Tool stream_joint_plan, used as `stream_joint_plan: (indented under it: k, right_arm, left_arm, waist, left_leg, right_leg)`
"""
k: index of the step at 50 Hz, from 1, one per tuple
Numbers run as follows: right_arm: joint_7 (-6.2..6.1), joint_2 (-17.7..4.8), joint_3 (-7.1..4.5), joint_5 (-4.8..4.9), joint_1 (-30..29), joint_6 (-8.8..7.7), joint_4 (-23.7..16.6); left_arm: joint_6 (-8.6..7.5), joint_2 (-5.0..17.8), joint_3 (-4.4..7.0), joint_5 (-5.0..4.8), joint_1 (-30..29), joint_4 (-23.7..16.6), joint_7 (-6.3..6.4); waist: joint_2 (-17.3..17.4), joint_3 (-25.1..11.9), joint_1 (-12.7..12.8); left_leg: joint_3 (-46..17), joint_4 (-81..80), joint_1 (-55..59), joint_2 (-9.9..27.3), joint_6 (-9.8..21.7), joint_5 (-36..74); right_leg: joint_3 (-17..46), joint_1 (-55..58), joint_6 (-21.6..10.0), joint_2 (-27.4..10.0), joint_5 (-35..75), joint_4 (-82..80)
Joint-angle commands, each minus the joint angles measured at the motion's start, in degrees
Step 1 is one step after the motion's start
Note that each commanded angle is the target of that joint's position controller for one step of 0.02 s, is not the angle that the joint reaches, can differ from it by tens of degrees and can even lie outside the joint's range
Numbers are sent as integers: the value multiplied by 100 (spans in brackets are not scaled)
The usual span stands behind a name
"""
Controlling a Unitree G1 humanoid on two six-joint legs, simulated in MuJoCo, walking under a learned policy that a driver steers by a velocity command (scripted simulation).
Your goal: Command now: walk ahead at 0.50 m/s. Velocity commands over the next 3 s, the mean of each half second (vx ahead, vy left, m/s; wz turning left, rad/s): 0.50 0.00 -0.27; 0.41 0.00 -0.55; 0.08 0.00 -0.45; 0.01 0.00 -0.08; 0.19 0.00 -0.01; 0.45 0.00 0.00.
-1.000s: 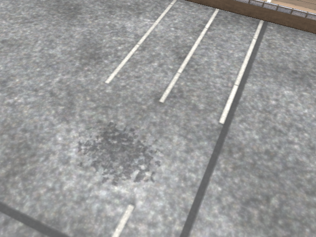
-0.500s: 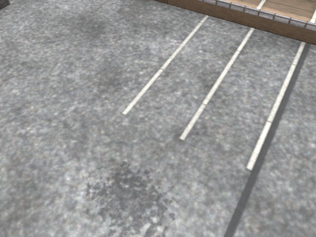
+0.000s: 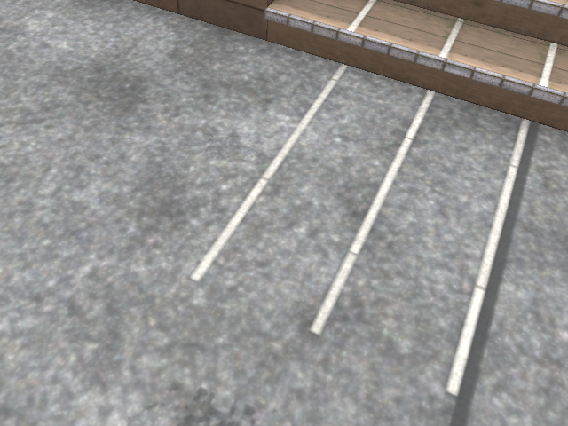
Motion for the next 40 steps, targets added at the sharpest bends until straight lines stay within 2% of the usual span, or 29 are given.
stream_joint_plan:
  k: [1,5,8,10,12,13,14,15,16,17,18,19,20,21,22,25,27,30,32,35,38,39,40]
  right_arm:
    - [-84,-917,-201,18,-232,-89,-297]
    - [-132,-1024,-208,64,86,-34,-99]
    - [-143,-1067,-231,54,335,25,80]
    - [-158,-1068,-251,59,392,82,173]
    - [-188,-1125,-288,73,305,141,191]
    - [-210,-1189,-310,75,199,166,161]
    - [-239,-1244,-327,76,96,204,127]
    - [-279,-1194,-306,57,30,257,67]
    - [-332,-1058,-228,-49,97,242,-101]
    - [-221,-275,29,-162,699,75,-282]
    - [-125,-765,-63,0,317,-136,-233]
    - [-64,-1019,-131,196,-224,-275,-440]
    - [-84,-958,-105,182,-515,-344,-517]
    - [-121,-951,-137,63,-640,-348,-526]
    - [-136,-969,-173,-5,-584,-295,-537]
    - [-162,-763,-164,-75,-514,-122,-602]
    - [-185,-660,-133,-83,-916,-74,-754]
    - [-146,-513,-83,-58,-1559,-108,-936]
    - [-103,-499,-72,-3,-1901,-143,-1058]
    - [-48,-657,-119,53,-2136,-195,-1192]
    - [-21,-862,-208,70,-1859,-274,-1157]
    - [-57,-964,-275,19,-1438,-298,-1048]
    - [-100,-1181,-352,-111,-840,-326,-990]
  left_arm:
    - [-32,255,65,31,-110,-343,6]
    - [-100,93,-5,-14,-802,-509,-86]
    - [-117,97,-32,-76,-1201,-665,-190]
    - [-118,127,-33,-101,-1369,-789,-270]
    - [-118,203,-9,-87,-1321,-853,-338]
    - [-112,292,34,-63,-1113,-832,-349]
    - [-99,427,119,-37,-653,-734,-341]
    - [-84,659,271,-33,172,-496,-308]
    - [-47,1085,429,-34,1104,-326,-232]
    - [-55,1580,515,-72,1233,-315,-228]
    - [-56,1014,370,-104,1363,-337,-222]
    - [-77,855,317,-49,1063,-389,-195]
    - [-90,779,298,-19,742,-470,-179]
    - [-89,644,255,6,445,-547,-177]
    - [-94,529,209,64,282,-627,-163]
    - [-101,611,240,4,284,-667,-95]
    - [-94,775,295,-19,450,-626,-13]
    - [-40,812,314,-53,685,-560,65]
    - [-8,840,326,-74,882,-491,85]
    - [49,782,323,-111,1089,-402,105]
    - [115,781,342,-82,1014,-415,137]
    - [143,684,312,-73,896,-461,137]
    - [143,445,226,-28,808,-568,125]
  waist:
    - [601,19,153]
    - [615,170,-108]
    - [590,299,-275]
    - [597,357,-277]
    - [653,285,-165]
    - [731,111,-22]
    - [788,-216,242]
    - [662,-699,645]
    - [105,-1328,961]
    - [-1306,-1870,490]
    - [-779,-2139,809]
    - [-555,-1295,831]
    - [24,-876,687]
    - [294,-523,496]
    - [175,-460,304]
    - [23,-329,134]
    - [15,-152,233]
    - [-78,-61,470]
    - [-131,-51,610]
    - [-178,-49,645]
    - [-392,-110,426]
    - [-405,-251,181]
    - [-228,-861,-118]
  left_leg:
    - [-1099,-1031,196,1521,888,1020]
    - [-657,-1053,406,1414,722,993]
    - [-484,-953,919,1648,686,1010]
    - [-387,-782,1344,1829,609,1255]
    - [-236,-433,1662,1927,485,2059]
    - [-123,-88,1724,1907,402,2995]
    - [35,531,1706,1822,302,4007]
    - [309,1617,1403,1570,128,4475]
    - [455,3313,74,1331,-91,3097]
    - [160,5288,-2516,72,-488,-1531]
    - [-833,5960,-3256,168,-426,-2293]
    - [-864,5959,-3644,449,-311,-1849]
    - [-806,5604,-3496,692,-265,-1395]
    - [-766,5103,-3219,844,-312,-1133]
    - [-803,4838,-2833,952,-352,-962]
    - [-692,4137,-2540,941,-612,-746]
    - [-631,3401,-2642,862,-765,-135]
    - [-614,2113,-2246,622,-817,1045]
    - [-595,1623,-1928,462,-805,1477]
    - [-777,1169,-1838,387,-719,1287]
    - [-791,913,-1412,359,-505,594]
    - [-687,602,-816,348,-354,678]
    - [-1004,729,349,858,-66,1065]
  right_leg:
    - [109,-407,119,-157,890,-726]
    - [-115,-190,88,46,1729,-1922]
    - [-152,-301,-39,129,1700,-2300]
    - [-110,-430,-199,191,1346,-2445]
    - [-201,-286,-385,315,861,-2525]
    - [-351,99,-490,470,622,-2532]
    - [-543,784,-607,685,533,-2570]
    - [-671,1924,-760,930,732,-2761]
    - [481,3672,-1093,195,980,-2662]
    - [3609,5642,-2201,-1132,7,-3253]
    - [4305,5909,-2213,-1240,-719,-3856]
    - [3507,5282,-1948,-1051,-424,-3959]
    - [2869,4506,-1789,-810,98,-4003]
    - [2396,3756,-1691,-614,746,-4099]
    - [2134,3285,-1658,-467,1193,-4222]
    - [1766,2591,-1743,-302,1610,-4484]
    - [1540,2344,-1670,-175,1597,-4568]
    - [1258,2063,-1365,142,1167,-4492]
    - [1352,2011,-1254,143,913,-4424]
    - [1788,2480,-1181,-22,672,-4046]
    - [2226,2849,-1072,-155,858,-3509]
    - [2150,2807,-909,91,1287,-3036]
    - [1838,2477,-672,443,1408,-1939]
Next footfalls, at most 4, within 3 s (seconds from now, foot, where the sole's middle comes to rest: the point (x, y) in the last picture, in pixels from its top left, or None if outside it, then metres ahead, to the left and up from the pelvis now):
0.32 right None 0.34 -0.16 -0.78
0.80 left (279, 362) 0.65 -0.02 -0.78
1.26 right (388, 386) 0.58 -0.28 -0.78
1.62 left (300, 336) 0.72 -0.07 -0.78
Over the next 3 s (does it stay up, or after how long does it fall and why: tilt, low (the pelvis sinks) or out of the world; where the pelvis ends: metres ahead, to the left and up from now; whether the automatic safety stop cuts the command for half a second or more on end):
stays up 0.89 -0.37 -0.02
